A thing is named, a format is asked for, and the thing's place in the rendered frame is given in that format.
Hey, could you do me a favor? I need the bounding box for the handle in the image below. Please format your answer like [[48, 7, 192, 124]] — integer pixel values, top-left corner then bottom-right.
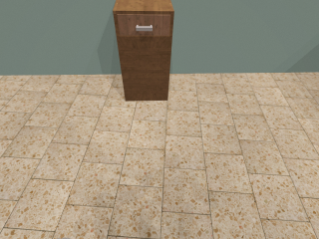
[[136, 25, 153, 31]]

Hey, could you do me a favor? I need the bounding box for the drawer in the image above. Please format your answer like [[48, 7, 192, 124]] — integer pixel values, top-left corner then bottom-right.
[[117, 14, 170, 36]]

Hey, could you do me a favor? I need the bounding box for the cabinet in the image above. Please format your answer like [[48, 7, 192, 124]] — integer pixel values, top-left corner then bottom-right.
[[113, 0, 174, 102]]

